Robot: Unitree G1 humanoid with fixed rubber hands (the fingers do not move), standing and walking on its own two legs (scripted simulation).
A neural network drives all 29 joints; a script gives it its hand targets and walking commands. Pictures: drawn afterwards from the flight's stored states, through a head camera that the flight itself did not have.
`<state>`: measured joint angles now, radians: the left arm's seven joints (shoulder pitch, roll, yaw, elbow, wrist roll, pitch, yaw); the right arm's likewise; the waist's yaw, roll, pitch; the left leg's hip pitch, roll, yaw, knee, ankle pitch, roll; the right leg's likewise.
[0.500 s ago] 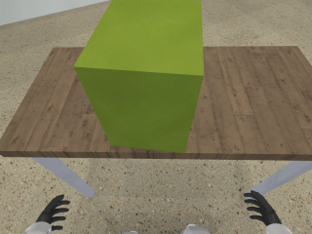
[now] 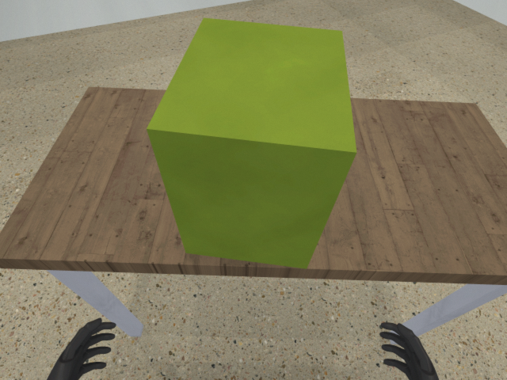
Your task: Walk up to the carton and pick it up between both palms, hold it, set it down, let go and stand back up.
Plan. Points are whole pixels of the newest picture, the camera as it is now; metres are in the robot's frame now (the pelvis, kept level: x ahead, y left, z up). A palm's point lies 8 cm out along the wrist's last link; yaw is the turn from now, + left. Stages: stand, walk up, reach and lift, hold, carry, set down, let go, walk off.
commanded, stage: reach and lift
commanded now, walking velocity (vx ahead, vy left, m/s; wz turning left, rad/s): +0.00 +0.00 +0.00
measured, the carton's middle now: (258, 150) +0.45 +0.00 +0.11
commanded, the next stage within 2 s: none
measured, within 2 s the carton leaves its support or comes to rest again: neither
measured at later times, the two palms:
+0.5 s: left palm (59, 379) +0.14 +0.26 +0.01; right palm (420, 372) +0.14 -0.19 +0.04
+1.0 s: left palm (55, 319) +0.20 +0.26 +0.07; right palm (423, 346) +0.16 -0.18 +0.09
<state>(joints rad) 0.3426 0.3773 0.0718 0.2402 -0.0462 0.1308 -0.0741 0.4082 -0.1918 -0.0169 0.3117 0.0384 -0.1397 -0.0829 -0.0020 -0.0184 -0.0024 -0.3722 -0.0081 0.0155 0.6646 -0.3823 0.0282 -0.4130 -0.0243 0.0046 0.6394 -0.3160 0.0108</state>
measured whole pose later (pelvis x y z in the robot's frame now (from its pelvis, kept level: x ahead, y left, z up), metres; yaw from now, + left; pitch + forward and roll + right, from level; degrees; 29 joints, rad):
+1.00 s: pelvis -0.01 +0.00 +0.00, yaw +0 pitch +2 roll -1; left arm 0.24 0.45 0.06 -0.14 -0.26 0.18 -0.17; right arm 0.62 -0.13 0.07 -0.65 0.15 0.31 -0.27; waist 0.07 0.02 0.00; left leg -0.33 -0.01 0.02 0.66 -0.37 0.03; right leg -0.36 -0.02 0.00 0.63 -0.30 0.03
